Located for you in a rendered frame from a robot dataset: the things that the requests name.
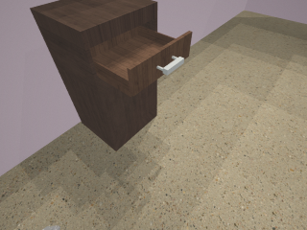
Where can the cabinet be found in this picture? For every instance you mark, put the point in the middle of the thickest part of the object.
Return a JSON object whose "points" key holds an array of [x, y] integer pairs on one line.
{"points": [[70, 28]]}

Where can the handle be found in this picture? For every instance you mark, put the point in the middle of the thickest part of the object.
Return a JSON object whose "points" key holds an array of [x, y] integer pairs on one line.
{"points": [[168, 69]]}

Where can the drawer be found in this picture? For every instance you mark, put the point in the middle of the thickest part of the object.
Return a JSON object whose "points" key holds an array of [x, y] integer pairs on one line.
{"points": [[129, 60]]}

